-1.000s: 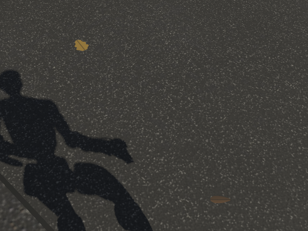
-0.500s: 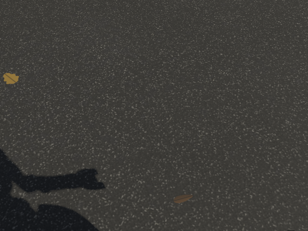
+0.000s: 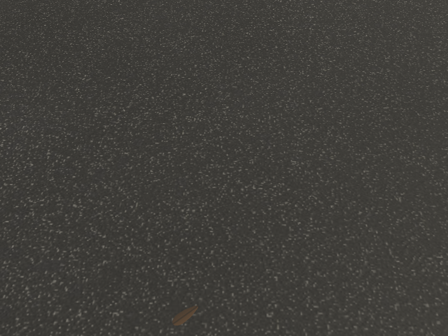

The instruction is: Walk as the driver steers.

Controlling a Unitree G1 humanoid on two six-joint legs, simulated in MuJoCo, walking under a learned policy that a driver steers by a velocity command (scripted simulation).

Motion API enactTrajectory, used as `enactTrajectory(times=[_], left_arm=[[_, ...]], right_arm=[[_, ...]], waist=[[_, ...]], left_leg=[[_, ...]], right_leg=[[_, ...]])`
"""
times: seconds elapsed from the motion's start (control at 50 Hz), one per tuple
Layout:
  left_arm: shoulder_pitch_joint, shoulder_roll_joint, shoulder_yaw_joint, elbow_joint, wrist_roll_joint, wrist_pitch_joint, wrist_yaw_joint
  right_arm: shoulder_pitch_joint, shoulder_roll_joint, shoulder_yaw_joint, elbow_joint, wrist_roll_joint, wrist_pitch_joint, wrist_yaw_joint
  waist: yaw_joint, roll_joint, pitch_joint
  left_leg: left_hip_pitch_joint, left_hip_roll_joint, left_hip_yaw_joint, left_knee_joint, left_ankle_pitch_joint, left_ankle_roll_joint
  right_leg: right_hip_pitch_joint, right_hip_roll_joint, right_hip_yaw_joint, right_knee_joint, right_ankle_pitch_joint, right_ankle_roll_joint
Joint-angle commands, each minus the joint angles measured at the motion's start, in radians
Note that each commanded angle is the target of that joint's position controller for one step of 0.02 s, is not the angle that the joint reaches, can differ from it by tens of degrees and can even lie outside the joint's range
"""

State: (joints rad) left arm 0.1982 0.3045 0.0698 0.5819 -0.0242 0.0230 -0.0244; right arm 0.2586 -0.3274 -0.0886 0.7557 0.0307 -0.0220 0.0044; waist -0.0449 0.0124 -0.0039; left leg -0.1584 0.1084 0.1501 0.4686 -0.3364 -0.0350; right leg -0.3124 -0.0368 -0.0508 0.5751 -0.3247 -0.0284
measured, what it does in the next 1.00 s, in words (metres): walks ahead, turning right: left foot, then right foot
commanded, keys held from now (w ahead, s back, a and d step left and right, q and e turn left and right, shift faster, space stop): w+e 0.50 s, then w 0.50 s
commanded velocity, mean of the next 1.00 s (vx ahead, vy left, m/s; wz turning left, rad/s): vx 0.46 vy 0.00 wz -0.42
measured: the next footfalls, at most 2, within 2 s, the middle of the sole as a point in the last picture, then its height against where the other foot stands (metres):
left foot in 0.48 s outside the picture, level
right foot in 0.96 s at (341, 304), level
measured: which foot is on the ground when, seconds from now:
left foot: down 0.00-0.00, up 0.02-0.46, down 0.48-0.98, up 1.00-1.00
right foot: down 0.00-0.48, up 0.50-0.94, down 0.96-1.00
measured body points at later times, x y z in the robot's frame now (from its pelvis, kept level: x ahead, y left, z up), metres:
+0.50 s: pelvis +0.24 -0.03 -0.02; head +0.28 -0.05 +0.43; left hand +0.31 +0.26 -0.13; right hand +0.43 -0.33 -0.08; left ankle +0.39 +0.04 -0.74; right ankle +0.01 -0.11 -0.71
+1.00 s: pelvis +0.48 -0.17 -0.01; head +0.51 -0.20 +0.44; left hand +0.79 -0.05 -0.07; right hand +0.37 -0.44 -0.14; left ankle +0.40 +0.03 -0.70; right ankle +0.53 -0.30 -0.73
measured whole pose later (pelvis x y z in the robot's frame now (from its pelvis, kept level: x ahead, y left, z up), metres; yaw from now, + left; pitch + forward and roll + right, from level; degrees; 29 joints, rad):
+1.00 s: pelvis +0.48 -0.17 -0.01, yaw -24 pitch +2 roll +2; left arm 0.07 0.28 0.03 0.61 0.00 -0.07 -0.03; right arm 0.37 -0.32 -0.05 0.87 0.02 -0.06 0.01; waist -0.07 0.00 0.04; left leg -0.11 0.05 0.03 0.72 -0.45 -0.02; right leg -0.48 -0.02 -0.02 0.58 -0.14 -0.05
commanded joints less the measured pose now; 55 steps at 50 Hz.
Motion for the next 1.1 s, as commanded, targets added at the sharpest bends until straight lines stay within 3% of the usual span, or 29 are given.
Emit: enactTrajectory(times=[0.02, 0.04, 0.06, 0.08, 0.1, 0.14, 0.24, 0.32, 0.4, 0.44, 0.46, 0.48, 0.5, 0.52, 0.54, 0.58, 0.6, 0.64, 0.7, 0.8, 0.88, 0.92, 0.94, 0.96, 0.98, 1.0, 1.02, 1.04, 1.1], left_arm=[[0.338, 0.233, 0.085, 0.033, -0.007, -0.018, 0.021], [0.307, 0.301, 0.085, -0.008, 0.002, -0.049, 0.009], [0.277, 0.206, 0.060, -0.012, 0.005, -0.073, 0.001], [0.239, 0.156, 0.041, -0.011, 0.010, -0.086, 0.000], [0.197, 0.134, 0.031, -0.021, 0.011, -0.088, 0.002], [0.152, 0.126, 0.021, -0.026, 0.016, -0.084, 0.016], [0.193, 0.152, 0.029, 0.025, 0.009, -0.083, 0.048], [0.256, 0.160, 0.034, 0.079, -0.004, -0.079, 0.055], [0.251, 0.166, 0.043, 0.108, -0.008, -0.068, 0.064], [0.230, 0.165, 0.046, 0.106, -0.001, -0.058, 0.063], [0.206, 0.147, 0.037, 0.095, 0.005, -0.054, 0.058], [0.189, 0.098, 0.017, 0.062, 0.023, -0.054, 0.053], [0.364, -0.017, -0.014, 0.052, -0.002, -0.061, 0.047], [0.359, 0.084, -0.001, 0.080, -0.022, -0.067, 0.049], [0.244, 0.142, 0.016, 0.072, -0.028, -0.069, 0.047], [0.116, 0.128, 0.015, 0.045, 0.003, -0.076, 0.047], [0.119, 0.109, 0.014, 0.041, 0.001, -0.075, 0.042], [0.135, 0.065, 0.004, 0.048, -0.004, -0.067, 0.036], [0.055, 0.030, -0.016, 0.022, 0.016, -0.067, 0.031], [-0.099, 0.024, -0.033, -0.004, 0.012, -0.094, 0.004], [-0.183, 0.055, -0.023, -0.040, 0.004, -0.097, -0.009], [-0.122, 0.081, -0.006, -0.027, 0.010, -0.098, -0.011], [-0.005, 0.116, 0.017, 0.010, 0.015, -0.096, -0.006], [0.158, 0.172, 0.042, 0.047, 0.017, -0.091, 0.004], [0.258, 0.297, 0.067, 0.056, 0.034, -0.084, 0.014], [0.280, 0.231, 0.049, 0.057, 0.020, -0.087, 0.009], [0.214, 0.179, 0.028, 0.056, 0.018, -0.093, 0.005], [0.153, 0.146, 0.018, 0.050, 0.018, -0.095, 0.003], [0.045, 0.089, 0.002, 0.049, 0.030, -0.109, -0.003]], right_arm=[[-0.126, -0.011, 0.013, -0.104, -0.045, -0.027, 0.012], [-0.187, -0.030, 0.009, -0.176, -0.030, -0.054, 0.011], [-0.221, -0.110, -0.008, -0.175, 0.000, -0.076, 0.018], [-0.203, -0.128, -0.013, -0.165, 0.005, -0.090, 0.026], [-0.180, -0.122, -0.013, -0.138, -0.016, -0.095, 0.026], [-0.174, -0.116, -0.015, -0.123, -0.043, -0.098, 0.030], [-0.276, -0.043, 0.013, -0.131, -0.038, -0.086, 0.031], [-0.401, -0.032, 0.024, -0.171, -0.024, -0.091, 0.044], [-0.384, -0.068, 0.011, -0.177, -0.021, -0.103, 0.049], [-0.278, -0.106, -0.009, -0.156, -0.023, -0.108, 0.038], [-0.149, -0.136, -0.027, -0.131, -0.025, -0.108, 0.028], [0.032, -0.182, -0.037, -0.117, -0.044, -0.105, 0.017], [0.108, -0.232, -0.047, -0.083, -0.049, -0.094, 0.023], [0.098, -0.136, -0.025, -0.092, -0.033, -0.092, 0.027], [0.041, -0.084, -0.011, -0.091, -0.027, -0.086, 0.020], [-0.031, -0.059, -0.001, -0.073, -0.041, -0.076, 0.017], [-0.045, -0.049, 0.005, -0.066, -0.053, -0.080, 0.015], [-0.052, -0.040, 0.006, -0.048, -0.041, -0.092, 0.015], [-0.037, -0.085, -0.005, -0.016, -0.023, -0.100, 0.015], [0.004, -0.134, -0.010, 0.008, -0.008, -0.082, 0.014], [0.079, -0.166, -0.014, 0.046, 0.005, -0.059, 0.014], [0.073, -0.178, -0.014, 0.054, 0.007, -0.044, 0.009], [0.078, -0.159, -0.005, 0.057, 0.004, -0.039, 0.007], [0.081, -0.115, 0.015, 0.047, -0.012, -0.041, 0.002], [0.160, -0.011, 0.053, 0.001, -0.030, -0.056, 0.006], [0.135, -0.050, 0.047, 0.011, -0.018, -0.075, 0.007], [0.065, -0.122, 0.024, -0.010, 0.011, -0.084, 0.013], [0.011, -0.116, 0.027, -0.022, 0.013, -0.087, 0.014], [0.015, -0.082, 0.026, -0.010, -0.014, -0.064, 0.014]], waist=[[0.170, -0.261, -0.073], [0.151, -0.334, -0.072], [0.160, -0.209, -0.015], [0.126, -0.186, 0.032], [0.098, -0.120, 0.050], [0.065, -0.116, 0.053], [0.084, -0.098, 0.055], [0.125, -0.115, 0.082], [0.097, -0.135, 0.080], [0.046, -0.167, 0.016], [-0.023, -0.161, -0.081], [-0.097, -0.096, -0.259], [-0.009, 0.276, -0.447], [-0.027, 0.240, -0.398], [-0.043, 0.150, -0.219], [-0.008, 0.030, -0.044], [0.023, 0.054, -0.024], [0.049, 0.080, -0.011], [0.047, 0.059, 0.036], [-0.006, 0.042, 0.053], [-0.021, 0.053, 0.067], [0.034, 0.057, 0.033], [0.093, 0.042, -0.041], [0.167, 0.008, -0.152], [0.148, -0.239, -0.291], [0.166, -0.243, -0.354], [0.153, -0.184, -0.212], [0.129, -0.142, -0.129], [0.045, -0.120, -0.037]], left_leg=[[-0.464, 0.000, 0.035, 0.500, -0.192, 0.041], [-0.763, -0.130, -0.127, 0.707, -0.273, 0.019], [-0.818, -0.062, -0.209, 0.772, -0.201, 0.043], [-0.806, -0.034, -0.214, 0.734, -0.092, 0.063], [-0.760, -0.011, -0.213, 0.682, -0.010, 0.060], [-0.661, -0.011, -0.204, 0.572, 0.097, 0.038], [-0.552, -0.085, -0.171, 0.271, 0.324, -0.016], [-0.463, -0.120, -0.178, 0.101, 0.418, -0.008], [-0.383, -0.120, -0.208, 0.027, 0.376, 0.029], [-0.223, -0.147, -0.171, 0.017, 0.285, 0.063], [-0.023, -0.132, -0.161, 0.000, 0.315, 0.096], [0.305, 0.022, -0.315, 0.053, 0.255, 0.162], [0.673, 0.292, -0.821, -0.034, 0.027, 0.323], [0.607, 0.293, -0.950, -0.146, -0.147, 0.304], [0.448, 0.251, -0.778, -0.174, -0.154, 0.267], [0.158, 0.178, -0.566, -0.212, 0.070, 0.249], [0.077, 0.151, -0.503, -0.239, 0.130, 0.249], [0.017, 0.131, -0.429, -0.288, 0.175, 0.267], [-0.015, 0.147, -0.357, -0.344, 0.245, 0.293], [-0.018, 0.093, -0.210, -0.342, 0.317, 0.245], [0.090, 0.147, -0.220, -0.297, 0.326, 0.213], [0.118, 0.145, -0.196, -0.192, 0.483, 0.184], [0.094, 0.102, -0.150, -0.035, 0.620, 0.157], [-0.028, 0.053, -0.103, 0.200, 0.551, 0.116], [-0.413, -0.094, -0.061, 0.615, 0.133, 0.036], [-0.546, -0.128, -0.214, 0.769, -0.229, 0.039], [-0.634, -0.068, -0.231, 0.826, -0.178, 0.055], [-0.627, -0.024, -0.210, 0.794, -0.092, 0.063], [-0.484, 0.036, -0.210, 0.665, 0.056, 0.044]], right_leg=[[0.493, -0.176, 0.348, -0.200, 0.011, -0.142], [0.515, -0.325, 0.813, -0.355, -0.239, -0.329], [0.492, -0.329, 0.761, -0.387, -0.260, -0.326], [0.444, -0.294, 0.664, -0.378, -0.184, -0.296], [0.396, -0.247, 0.568, -0.366, -0.083, -0.263], [0.319, -0.187, 0.457, -0.380, 0.117, -0.227], [0.238, -0.111, 0.313, -0.372, 0.344, -0.187], [0.198, -0.113, 0.335, -0.360, 0.306, -0.166], [0.265, -0.154, 0.399, -0.294, 0.371, -0.138], [0.283, -0.134, 0.398, -0.175, 0.615, -0.113], [0.241, -0.076, 0.362, -0.012, 0.706, -0.081], [0.070, -0.014, 0.341, 0.262, 0.525, -0.050], [-0.300, 0.140, 0.263, 0.633, -0.223, 0.019], [-0.391, 0.081, 0.289, 0.763, -0.242, 0.026], [-0.430, 0.039, 0.252, 0.775, -0.155, 0.030], [-0.370, -0.026, 0.195, 0.700, -0.050, 0.025], [-0.318, -0.049, 0.199, 0.670, -0.030, 0.017], [-0.282, -0.061, 0.183, 0.593, -0.032, 0.013], [-0.322, -0.085, 0.152, 0.423, 0.033, 0.026], [-0.230, -0.059, 0.081, 0.117, 0.289, 0.033], [-0.210, -0.033, 0.066, -0.001, 0.263, 0.004], [-0.090, 0.004, 0.030, -0.063, 0.233, -0.027], [0.082, 0.034, 0.007, -0.086, 0.227, -0.052], [0.323, -0.032, 0.081, -0.065, 0.228, -0.092], [0.667, -0.307, 0.548, -0.123, 0.081, -0.251], [0.684, -0.356, 0.799, -0.262, -0.011, -0.292], [0.584, -0.327, 0.666, -0.271, -0.025, -0.250], [0.464, -0.283, 0.534, -0.280, 0.052, -0.228], [0.213, -0.197, 0.348, -0.369, 0.239, -0.205]])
